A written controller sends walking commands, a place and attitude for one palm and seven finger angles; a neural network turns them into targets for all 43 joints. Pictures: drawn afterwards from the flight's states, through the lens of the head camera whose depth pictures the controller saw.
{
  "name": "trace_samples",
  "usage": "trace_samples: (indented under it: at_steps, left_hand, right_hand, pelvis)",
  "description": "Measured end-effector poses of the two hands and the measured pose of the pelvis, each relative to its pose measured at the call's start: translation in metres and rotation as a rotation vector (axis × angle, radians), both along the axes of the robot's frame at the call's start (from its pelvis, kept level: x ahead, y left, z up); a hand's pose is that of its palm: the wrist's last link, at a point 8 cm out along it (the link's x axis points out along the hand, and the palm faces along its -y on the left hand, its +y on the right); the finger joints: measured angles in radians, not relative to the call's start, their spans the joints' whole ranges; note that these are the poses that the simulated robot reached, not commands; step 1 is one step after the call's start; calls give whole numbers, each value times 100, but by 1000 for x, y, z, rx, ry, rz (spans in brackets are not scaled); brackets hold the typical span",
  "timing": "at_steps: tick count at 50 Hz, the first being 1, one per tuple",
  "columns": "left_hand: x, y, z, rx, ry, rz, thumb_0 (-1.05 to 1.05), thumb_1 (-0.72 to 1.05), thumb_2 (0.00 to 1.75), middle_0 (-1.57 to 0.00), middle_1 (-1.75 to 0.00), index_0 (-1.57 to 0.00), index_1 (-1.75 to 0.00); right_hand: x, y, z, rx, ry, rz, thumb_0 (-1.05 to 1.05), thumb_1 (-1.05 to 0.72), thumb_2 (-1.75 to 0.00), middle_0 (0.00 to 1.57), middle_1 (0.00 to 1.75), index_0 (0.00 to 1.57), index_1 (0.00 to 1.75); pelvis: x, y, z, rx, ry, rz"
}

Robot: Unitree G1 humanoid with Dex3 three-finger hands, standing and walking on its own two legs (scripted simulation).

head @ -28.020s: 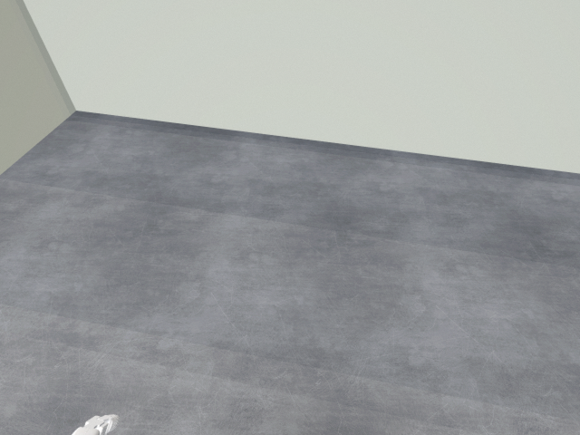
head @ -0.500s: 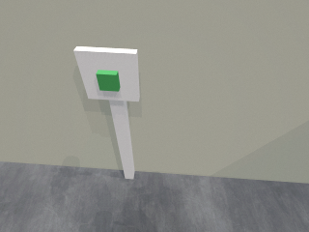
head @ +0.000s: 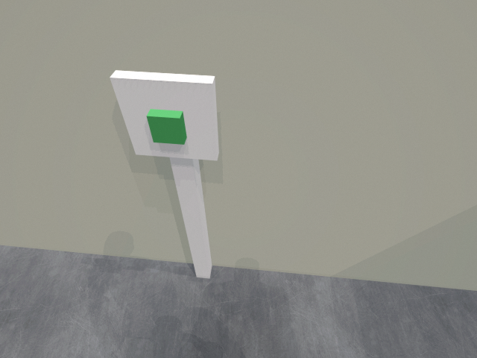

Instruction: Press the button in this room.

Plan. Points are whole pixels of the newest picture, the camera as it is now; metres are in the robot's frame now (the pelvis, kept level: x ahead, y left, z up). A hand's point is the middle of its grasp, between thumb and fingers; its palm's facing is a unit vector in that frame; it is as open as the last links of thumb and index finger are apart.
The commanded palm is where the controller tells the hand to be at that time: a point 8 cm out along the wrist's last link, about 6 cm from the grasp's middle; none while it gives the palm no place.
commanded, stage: shuffle to correct the standing spot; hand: left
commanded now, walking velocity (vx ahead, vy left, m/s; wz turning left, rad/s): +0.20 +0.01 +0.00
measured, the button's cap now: (168, 126) +0.54 +0.20 +0.10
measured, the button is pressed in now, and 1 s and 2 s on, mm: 0 0 0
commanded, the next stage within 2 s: come to a stop and stand still in 0.06 s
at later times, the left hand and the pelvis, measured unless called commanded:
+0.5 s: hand out of the picture +0.10 +0.20 -0.17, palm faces +0.01 -0.98 -0.20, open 7.3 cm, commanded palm none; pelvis +0.07 +0.02 +0.01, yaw -2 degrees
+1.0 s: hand out of the picture +0.07 +0.19 -0.17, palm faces +0.07 -0.98 -0.18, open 7.3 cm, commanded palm none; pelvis +0.04 +0.01 +0.01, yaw -1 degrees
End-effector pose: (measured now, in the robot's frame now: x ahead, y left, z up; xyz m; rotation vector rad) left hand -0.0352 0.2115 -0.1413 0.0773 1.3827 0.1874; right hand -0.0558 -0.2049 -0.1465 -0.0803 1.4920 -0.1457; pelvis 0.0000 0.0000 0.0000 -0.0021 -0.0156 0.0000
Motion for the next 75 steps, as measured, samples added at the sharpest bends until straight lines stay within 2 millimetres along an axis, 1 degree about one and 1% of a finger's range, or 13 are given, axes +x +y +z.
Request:
trace_samples:
  at_steps: [6, 10, 13, 16, 24, 29, 33, 41, 47, 52, 64, 70, 75]
  left_hand:
    - [1, -2, 7, -21, 39, 43, 0, 91, 90, -20, -29, -20, -30]
    - [4, 6, -5, -59, 107, 43, 0, 91, 90, -20, -29, -20, -30]
    - [17, 16, -16, -69, 152, 17, 0, 91, 90, -20, -29, -20, -30]
    - [46, 25, -14, -53, 135, -16, 0, 91, 90, -20, -29, -20, -30]
    - [123, 35, 3, 23, 2, -72, 1, 93, 90, -20, -29, -20, -30]
    - [146, 33, 10, 94, -66, -99, 1, 93, 90, -20, -29, -20, -30]
    - [150, 20, 17, 110, -100, -118, 1, 92, 90, -20, -29, -20, -30]
    - [139, 8, 19, 80, -144, -85, 0, 94, 90, -20, -29, -21, -30]
    - [109, 21, 4, 42, -110, -44, 0, 92, 90, -20, -30, -21, -30]
    - [83, 27, -1, 14, -47, -30, 0, 92, 90, -20, -29, -20, -30]
    - [37, 10, 6, -27, 79, -36, 0, 91, 90, -20, -29, -20, -30]
    - [34, 1, 7, -40, 109, -56, 0, 91, 90, -20, -29, -20, -30]
    - [52, 9, 4, -2, 60, -78, 0, 91, 90, -20, -29, -20, -30]
  right_hand:
    - [81, -3, 14, -33, -113, 65, 2, -93, -90, 20, 30, 20, 30]
    - [132, -7, 19, -93, -223, 78, 3, -95, -90, 20, 30, 20, 30]
    - [155, -3, 19, -127, -271, 69, 2, -94, -90, 20, 30, 20, 30]
    - [163, 8, 23, -123, -266, 57, 1, -93, -90, 20, 30, 20, 30]
    - [160, 2, 19, -102, -189, 27, 1, -96, -89, 21, 30, 20, 30]
    - [151, -16, 2, -63, -163, 1, 1, -94, -89, 21, 30, 20, 30]
    - [143, -26, -6, -36, -139, -16, 1, -93, -90, 20, 30, 20, 30]
    - [131, -30, 7, -30, -121, 19, 1, -92, -90, 20, 30, 20, 30]
    - [127, -22, 14, -69, -164, 52, 1, -92, -90, 20, 30, 20, 30]
    - [112, -9, 20, -86, -160, 57, 1, -92, -90, 20, 30, 20, 30]
    - [82, 13, 14, -28, -88, 40, 1, -93, -90, 20, 30, 20, 30]
    - [72, 21, 12, 1, -55, 22, 1, -92, -90, 20, 30, 20, 30]
    - [82, 8, 10, -27, -100, 9, 1, -91, -89, 21, 30, 20, 30]
  pelvis:
    - [25, 10, 10, 11, 4, 12]
    - [47, 24, 3, -8, -1, 4]
    - [60, 32, -5, -3, -5, -15]
    - [70, 34, 1, 2, -2, -32]
    - [75, 25, 10, 3, 12, -31]
    - [71, 5, 1, 26, 16, -38]
    - [65, -4, 1, 18, 12, -26]
    - [53, -11, 9, 27, 12, -11]
    - [42, 2, 5, 3, 8, -5]
    - [37, 12, 8, 9, -9, -17]
    - [39, 19, 13, 8, -11, -25]
    - [42, 15, 14, 10, -6, -27]
    - [44, 12, 8, 3, 3, -16]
